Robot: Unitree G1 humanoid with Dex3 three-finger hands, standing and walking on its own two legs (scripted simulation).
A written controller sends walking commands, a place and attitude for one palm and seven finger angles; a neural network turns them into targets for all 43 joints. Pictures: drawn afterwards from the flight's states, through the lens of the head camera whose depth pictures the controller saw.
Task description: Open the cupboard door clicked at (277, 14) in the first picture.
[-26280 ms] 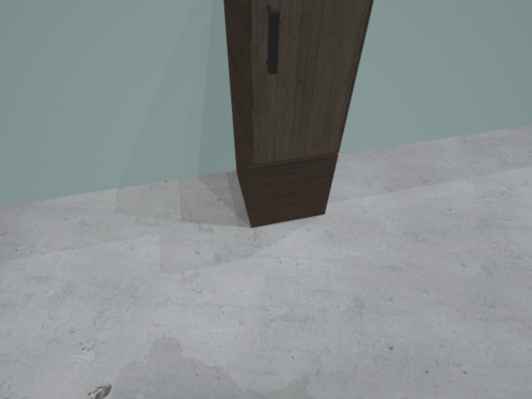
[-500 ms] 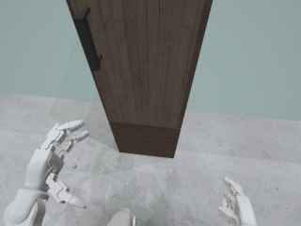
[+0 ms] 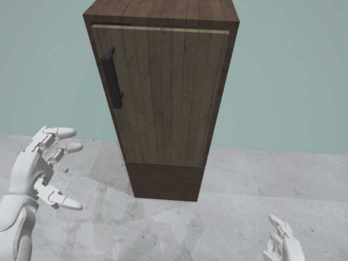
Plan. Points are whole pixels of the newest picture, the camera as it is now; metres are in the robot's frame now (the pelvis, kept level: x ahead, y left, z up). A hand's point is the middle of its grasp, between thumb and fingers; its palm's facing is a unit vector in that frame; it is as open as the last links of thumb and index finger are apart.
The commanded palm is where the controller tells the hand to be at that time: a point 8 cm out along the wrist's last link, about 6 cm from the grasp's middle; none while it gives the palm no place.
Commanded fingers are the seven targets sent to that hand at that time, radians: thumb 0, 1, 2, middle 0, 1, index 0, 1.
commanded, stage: raise the hand with hooked fingers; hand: left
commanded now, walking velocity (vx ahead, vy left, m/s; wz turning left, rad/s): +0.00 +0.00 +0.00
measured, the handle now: (114, 79) +0.54 +0.21 +0.14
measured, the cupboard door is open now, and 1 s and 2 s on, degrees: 0 0 0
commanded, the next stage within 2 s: move the hooked fingers beside the handle in 0.86 s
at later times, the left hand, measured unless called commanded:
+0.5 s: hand (43, 135) +0.31 +0.29 +0.16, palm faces +0.04 -1.00 -0.06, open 14.0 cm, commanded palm +0.26 +0.33 +0.16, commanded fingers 0.00 -0.50 0.30 -0.30 -1.20 -0.30 -1.20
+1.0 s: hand (62, 137) +0.30 +0.25 +0.16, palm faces +0.05 -1.00 -0.06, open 13.9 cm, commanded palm +0.28 +0.30 +0.16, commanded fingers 0.00 -0.50 0.30 -0.30 -1.20 -0.30 -1.20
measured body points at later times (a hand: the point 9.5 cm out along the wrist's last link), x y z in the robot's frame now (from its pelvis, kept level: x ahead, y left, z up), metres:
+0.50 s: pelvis +0.00 +0.00 +0.01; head +0.01 +0.00 +0.46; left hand +0.30 +0.34 +0.16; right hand +0.18 -0.23 -0.06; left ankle +0.02 +0.10 -0.72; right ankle +0.00 -0.11 -0.72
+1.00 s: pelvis +0.01 -0.02 +0.01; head +0.00 -0.04 +0.46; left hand +0.29 +0.30 +0.16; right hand +0.18 -0.26 -0.06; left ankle +0.02 +0.10 -0.72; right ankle +0.00 -0.11 -0.72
